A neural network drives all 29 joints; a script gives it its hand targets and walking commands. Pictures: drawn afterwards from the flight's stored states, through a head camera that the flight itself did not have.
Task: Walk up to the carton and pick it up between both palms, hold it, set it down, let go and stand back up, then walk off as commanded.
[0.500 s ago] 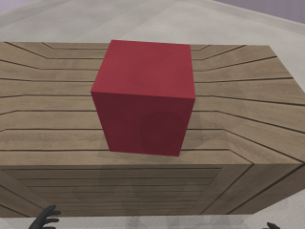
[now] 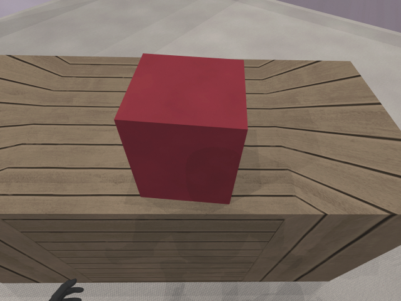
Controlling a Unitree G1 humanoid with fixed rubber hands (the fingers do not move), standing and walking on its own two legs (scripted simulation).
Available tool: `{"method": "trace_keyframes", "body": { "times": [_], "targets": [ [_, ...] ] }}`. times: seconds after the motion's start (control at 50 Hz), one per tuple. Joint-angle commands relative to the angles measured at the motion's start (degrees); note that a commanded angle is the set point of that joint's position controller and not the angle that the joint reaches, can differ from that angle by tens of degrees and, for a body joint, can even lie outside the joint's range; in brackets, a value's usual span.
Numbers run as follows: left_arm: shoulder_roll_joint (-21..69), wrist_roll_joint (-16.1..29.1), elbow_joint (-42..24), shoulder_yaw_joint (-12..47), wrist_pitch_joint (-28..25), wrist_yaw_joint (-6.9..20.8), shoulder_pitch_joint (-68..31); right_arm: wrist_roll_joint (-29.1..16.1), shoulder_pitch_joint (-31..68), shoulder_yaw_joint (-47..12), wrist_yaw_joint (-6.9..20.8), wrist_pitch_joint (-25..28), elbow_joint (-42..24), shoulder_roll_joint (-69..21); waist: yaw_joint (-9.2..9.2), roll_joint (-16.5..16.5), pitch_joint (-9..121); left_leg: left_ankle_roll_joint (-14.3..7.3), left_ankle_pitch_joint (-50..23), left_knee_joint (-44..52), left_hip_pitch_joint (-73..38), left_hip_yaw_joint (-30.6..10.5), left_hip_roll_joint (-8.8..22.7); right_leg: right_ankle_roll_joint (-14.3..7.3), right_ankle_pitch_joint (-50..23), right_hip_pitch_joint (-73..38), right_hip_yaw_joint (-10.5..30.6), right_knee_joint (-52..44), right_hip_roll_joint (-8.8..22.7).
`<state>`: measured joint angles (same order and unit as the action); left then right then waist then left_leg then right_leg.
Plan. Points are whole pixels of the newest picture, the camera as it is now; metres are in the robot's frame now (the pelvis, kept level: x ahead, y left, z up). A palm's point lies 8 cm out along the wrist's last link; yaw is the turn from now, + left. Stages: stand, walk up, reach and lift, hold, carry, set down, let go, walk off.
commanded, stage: walk up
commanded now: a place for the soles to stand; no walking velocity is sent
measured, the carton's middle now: (188, 133) +0.44 +0.04 +0.07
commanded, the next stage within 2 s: reach and lift in 0.30 s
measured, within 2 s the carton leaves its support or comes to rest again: neither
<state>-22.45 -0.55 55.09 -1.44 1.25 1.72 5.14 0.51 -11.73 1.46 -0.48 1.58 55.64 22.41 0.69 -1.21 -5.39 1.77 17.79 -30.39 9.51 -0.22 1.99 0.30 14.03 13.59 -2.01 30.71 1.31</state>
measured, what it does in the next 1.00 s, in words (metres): stands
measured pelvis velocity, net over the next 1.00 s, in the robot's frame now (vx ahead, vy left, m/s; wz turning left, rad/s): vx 0.01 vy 0.01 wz -0.03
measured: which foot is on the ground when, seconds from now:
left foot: down 0.00-1.00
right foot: down 0.00-1.00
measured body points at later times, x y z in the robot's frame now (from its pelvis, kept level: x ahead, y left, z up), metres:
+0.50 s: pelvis -0.01 +0.00 -0.01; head +0.04 +0.01 +0.44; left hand +0.17 +0.29 -0.11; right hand +0.16 -0.31 -0.11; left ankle -0.01 +0.14 -0.73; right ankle +0.03 -0.12 -0.73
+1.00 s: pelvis +0.01 +0.01 +0.01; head +0.02 +0.03 +0.46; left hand +0.18 +0.27 -0.05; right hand +0.17 -0.26 -0.05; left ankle -0.01 +0.14 -0.73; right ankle +0.03 -0.12 -0.73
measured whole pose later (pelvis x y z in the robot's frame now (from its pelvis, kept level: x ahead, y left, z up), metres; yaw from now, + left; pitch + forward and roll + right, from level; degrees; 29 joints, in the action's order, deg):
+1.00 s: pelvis +0.01 +0.01 +0.01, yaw -1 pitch -6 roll +0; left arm -15.0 -2.5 10.5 -3.8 25.3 -1.0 16.1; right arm -1.9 -14.2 4.8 3.3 0.7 28.3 15.5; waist -1.1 -1.7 -7.1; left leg 1.3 14.8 -20.9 -0.1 3.2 2.7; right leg 1.1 10.0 4.0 -0.7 20.3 1.0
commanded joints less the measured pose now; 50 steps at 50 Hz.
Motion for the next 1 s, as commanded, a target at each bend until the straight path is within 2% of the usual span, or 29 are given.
{"method": "trace_keyframes", "body": {
  "times": [0.0,0.02,0.04,0.08,0.12,0.18,0.2,0.24,0.28,0.3,0.32,0.34,0.38,0.42,0.44,0.5,0.52,0.56,0.58,0.6,0.64,0.7,0.78,0.82,0.84,0.9,0.94,0.96,0.98],
  "targets": [
    [-11.0,0.3,-1.7,-2.1,-2.2,-0.4,-4.1,0.0,4.2,1.9,-0.1,1.2,-1.4,10.8,-0.68,1.4,4.9,-2.7,-6.6,10.5,2.2,-3.8,3.1,-4.0,-6.1,-5.2,8.5,-10.6,6.8],
    [-11.2,0.3,-0.2,-1.9,-2.3,-0.5,-4.3,0.1,4.3,1.8,-0.1,1.4,-1.0,11.3,-0.95,0.6,3.8,-2.9,-7.7,10.2,2.5,-3.9,3.2,-3.7,-5.4,-5.1,8.7,-11.4,6.6],
    [-11.0,0.3,-0.9,-1.5,-2.4,-0.4,-4.6,0.2,3.4,1.9,-0.1,1.5,-0.3,11.3,-0.21,1.0,6.3,-2.9,-8.0,10.6,0.6,-3.7,3.6,-3.7,-5.7,-5.0,7.9,-11.3,7.2],
    [-11.1,0.6,-0.3,-1.4,-2.3,-0.5,-4.6,-0.2,3.4,1.5,-0.2,1.4,0.7,12.0,-0.67,2.0,6.6,-2.8,-10.1,11.1,0.1,-3.8,4.2,-2.9,-4.9,-5.9,7.7,-12.8,6.4],
    [-11.1,0.2,0.9,-1.4,-2.6,-0.5,-4.8,0.1,4.4,1.4,-0.1,1.7,0.7,12.0,-0.39,-0.5,8.4,-3.3,-12.0,11.7,-0.2,-4.1,4.9,-2.6,-10.2,-8.1,6.3,-11.2,6.3],
    [-9.9,0.2,1.3,-0.9,-2.6,-0.7,-5.0,0.0,5.5,1.2,0.0,1.6,1.8,11.8,-0.88,-0.8,8.1,-2.7,-15.0,12.6,-1.6,-4.1,4.7,-2.1,-13.0,-9.0,6.1,-11.6,6.2],
    [-9.9,0.5,1.6,-0.8,-2.5,-0.7,-4.3,0.1,5.2,1.1,-0.1,1.7,2.1,11.3,-0.90,-1.7,7.2,-2.6,-13.9,12.9,-1.4,-3.5,4.7,-1.9,-11.5,-7.2,5.7,-11.6,5.7],
    [-9.4,0.4,2.2,-0.8,-2.4,-0.6,-5.1,0.2,5.5,1.4,-0.1,1.7,2.1,12.1,-0.49,1.5,7.1,-2.9,-15.2,13.2,-1.1,-3.2,5.1,-1.8,-10.6,-7.7,5.3,-11.9,5.8],
    [-9.3,0.3,2.2,-1.0,-2.7,-0.6,-4.9,0.1,5.5,1.1,-0.2,1.6,2.5,11.0,-0.77,0.2,9.5,-3.3,-14.1,13.0,-0.9,-4.2,5.1,-2.1,-9.2,-9.9,5.1,-12.5,6.2],
    [-8.5,0.8,-20.4,-3.9,8.7,-2.7,-20.5,7.3,26.3,9.6,1.7,9.9,-2.2,3.8,0.42,1.4,8.6,1.8,3.3,5.4,8.1,6.7,-1.5,-1.5,2.6,-2.8,-3.0,-3.9,-3.3],
    [-7.9,2.0,-23.9,-3.2,14.3,-4.0,-17.8,6.3,22.7,10.6,2.6,9.2,-1.7,8.5,2.04,3.0,5.5,0.2,8.2,4.6,13.7,5.9,0.6,-2.7,6.2,-7.4,-2.4,-1.2,-2.7],
    [-6.8,1.4,-25.2,-3.4,16.9,-4.2,-16.3,7.2,20.6,12.4,3.3,8.1,-1.3,9.9,2.48,1.8,4.7,-0.9,9.8,4.7,15.1,6.4,0.7,-2.4,6.2,-9.4,-2.0,-0.2,-2.9],
    [-4.7,-0.5,-26.5,-4.4,22.0,-3.5,-12.9,7.1,17.1,11.7,4.2,6.8,-2.9,8.4,1.33,1.1,5.9,-1.6,5.2,2.9,13.1,6.8,0.3,-2.5,1.2,-8.0,-2.7,-0.6,-2.3],
    [-4.8,-3.0,-31.6,-6.1,24.0,-2.8,-8.4,5.3,13.1,9.9,4.2,6.9,-5.5,8.2,-0.31,-1.1,8.5,-2.4,-1.6,1.6,6.7,7.8,-1.0,-1.2,-4.8,-8.4,-2.1,-2.1,-1.1],
    [-4.8,-3.0,-32.3,-5.7,24.5,-2.4,-7.2,4.3,11.8,9.5,4.0,7.1,-7.2,8.0,-0.03,-1.9,9.5,-2.2,-5.4,0.8,4.5,7.0,-1.0,-1.0,-9.2,-7.9,-3.4,-1.4,-1.3],
    [-4.9,-4.2,-36.5,-7.9,25.1,-1.5,-0.6,0.2,6.1,7.9,2.9,6.9,-11.5,8.1,-0.53,-3.1,14.2,-0.8,-16.7,1.0,-3.3,6.5,-2.5,0.2,-23.5,-13.1,-2.9,-2.5,-2.2],
    [-4.9,-4.8,-38.3,-8.9,24.7,-1.5,0.7,-0.7,5.2,7.7,2.3,7.0,-13.3,7.3,-0.88,-2.3,15.0,-0.3,-18.2,0.7,-2.5,6.3,-2.8,0.0,-27.0,-14.6,-2.7,-2.6,-2.3],
    [-4.3,-5.5,-39.7,-9.2,24.3,-1.6,2.0,-0.8,6.0,8.2,2.0,6.9,-14.4,7.8,-0.55,-1.1,13.0,0.8,-19.8,2.4,-2.9,5.5,-3.1,0.4,-28.6,-16.6,-2.5,-3.9,-2.3],
    [-3.5,-5.7,-39.8,-8.9,24.7,-1.5,3.7,-2.4,5.1,7.3,1.9,6.7,-15.0,7.6,-0.47,0.1,11.5,0.8,-19.2,3.3,-3.4,5.4,-3.2,0.2,-27.2,-16.2,-2.5,-4.8,-2.6],
    [-3.5,-6.0,-40.0,-9.1,24.4,-1.8,1.6,-1.8,6.7,6.7,2.1,6.7,-17.1,7.5,-1.51,0.6,10.1,0.9,-17.9,4.6,-2.1,5.8,-3.3,0.4,-25.3,-16.1,-2.4,-5.7,-2.6],
    [-1.8,-6.3,-41.0,-7.8,25.1,-2.1,1.9,-2.0,7.1,6.2,2.6,5.7,-17.4,7.3,-0.99,2.7,6.2,1.3,-17.6,7.1,-2.7,5.8,-3.1,0.2,-21.4,-14.8,-2.6,-7.2,-3.0],
    [-0.4,-5.2,-46.2,-5.5,24.6,-3.0,0.9,-1.9,7.4,5.9,3.0,5.0,-23.6,6.9,-0.85,2.6,5.8,1.5,-16.7,9.5,-4.0,6.4,-3.4,-0.4,-19.1,-15.7,-3.1,-8.7,-3.7],
    [0.7,-4.4,-50.6,-5.5,23.7,-3.5,3.0,-2.7,3.1,5.5,3.9,3.0,-27.3,4.1,-0.71,3.6,3.3,1.6,-15.5,11.5,-4.7,6.4,-3.0,-0.8,-16.5,-13.6,-2.2,-10.6,-3.4],
    [2.2,-3.7,-50.8,-4.4,23.5,-3.4,5.2,-2.5,1.6,6.3,4.1,2.0,-29.1,4.1,-0.95,3.2,3.9,1.9,-15.4,12.8,-4.1,6.3,-2.2,-1.2,-15.8,-14.8,-2.6,-10.8,-4.2],
    [1.9,-3.6,-51.1,-4.8,23.2,-3.0,4.9,-2.5,0.7,6.2,3.9,1.7,-30.0,3.4,-0.06,1.8,3.1,1.3,-14.7,13.1,-4.4,6.5,-2.6,-0.9,-16.5,-13.7,-2.2,-11.2,-4.1],
    [0.8,-2.2,-52.5,-4.7,22.1,-3.0,5.8,-2.1,-0.7,6.9,3.3,0.8,-34.2,2.4,-0.87,1.0,3.5,0.7,-13.2,14.2,-3.5,7.1,-2.6,-0.8,-14.7,-15.0,-1.2,-12.0,-3.5],
    [0.8,-1.4,-55.3,-5.2,21.0,-3.1,7.0,-2.8,-1.6,6.9,3.1,0.5,-37.6,1.9,-1.13,1.9,4.5,0.7,-12.4,15.1,-3.1,7.0,-2.5,-0.9,-12.5,-15.6,-0.8,-12.6,-3.8],
    [0.9,-0.4,-57.1,-4.2,20.3,-3.5,6.9,-2.3,-1.8,7.7,2.9,0.5,-39.0,1.1,-0.73,1.2,4.8,0.7,-13.4,15.3,-3.3,6.7,-2.0,-0.9,-14.2,-15.9,-1.5,-12.2,-4.2],
    [1.3,-1.2,-57.2,-4.3,20.0,-3.5,6.7,-2.6,-2.4,7.4,2.8,0.3,-38.8,0.9,-0.28,3.4,4.6,1.0,-14.0,15.7,-2.3,6.6,-2.3,-1.0,-14.9,-16.6,-1.4,-11.9,-4.5]
  ]
}}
